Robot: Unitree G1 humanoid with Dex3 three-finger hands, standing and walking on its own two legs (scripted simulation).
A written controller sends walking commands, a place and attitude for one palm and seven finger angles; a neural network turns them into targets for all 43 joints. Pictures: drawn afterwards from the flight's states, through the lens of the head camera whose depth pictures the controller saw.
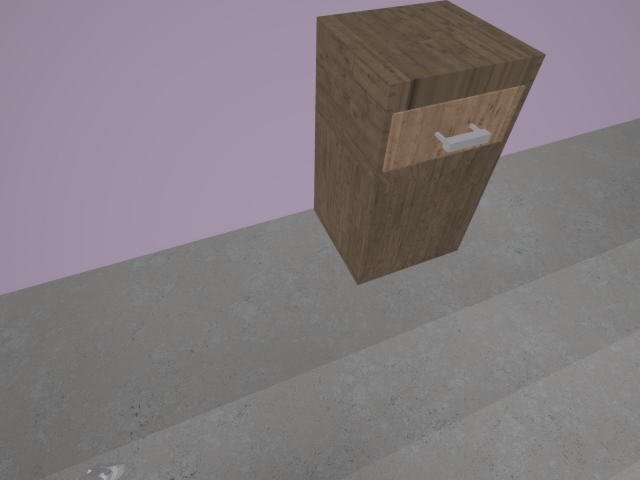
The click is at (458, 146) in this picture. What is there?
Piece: drawer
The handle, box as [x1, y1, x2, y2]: [435, 123, 490, 152]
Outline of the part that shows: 490,133 485,129 480,130 472,123 469,126 473,130 472,132 445,138 438,132 436,132 435,135 443,143 442,147 448,152 487,142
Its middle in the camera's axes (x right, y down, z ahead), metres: +0.39 -0.28 +1.07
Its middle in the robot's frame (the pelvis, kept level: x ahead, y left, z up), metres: +1.00 -0.34 -0.13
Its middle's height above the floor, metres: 0.64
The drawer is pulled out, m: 0.00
